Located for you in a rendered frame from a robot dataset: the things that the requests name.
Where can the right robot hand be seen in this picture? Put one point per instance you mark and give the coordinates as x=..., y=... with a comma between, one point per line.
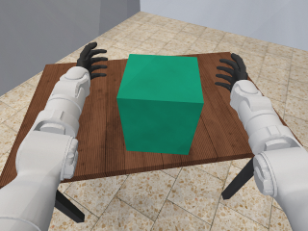
x=238, y=72

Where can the carton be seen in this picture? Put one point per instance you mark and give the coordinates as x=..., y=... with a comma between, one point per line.
x=160, y=101

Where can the left robot hand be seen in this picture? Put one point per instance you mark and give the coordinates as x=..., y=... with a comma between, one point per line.
x=86, y=60

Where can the left robot upper arm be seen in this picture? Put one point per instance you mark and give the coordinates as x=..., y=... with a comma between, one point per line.
x=27, y=203

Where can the robot left forearm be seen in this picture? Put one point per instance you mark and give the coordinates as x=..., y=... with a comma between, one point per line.
x=63, y=108

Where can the table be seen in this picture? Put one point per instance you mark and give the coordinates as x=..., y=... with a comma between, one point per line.
x=219, y=135

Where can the right robot upper arm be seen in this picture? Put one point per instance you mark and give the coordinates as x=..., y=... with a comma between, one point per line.
x=283, y=174

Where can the robot right forearm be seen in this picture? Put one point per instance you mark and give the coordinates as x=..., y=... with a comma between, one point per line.
x=262, y=124

